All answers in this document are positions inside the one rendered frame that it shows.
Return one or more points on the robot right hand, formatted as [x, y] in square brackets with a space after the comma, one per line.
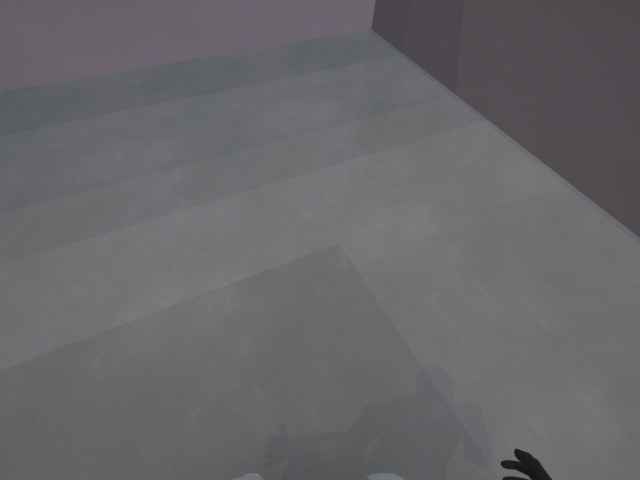
[528, 465]

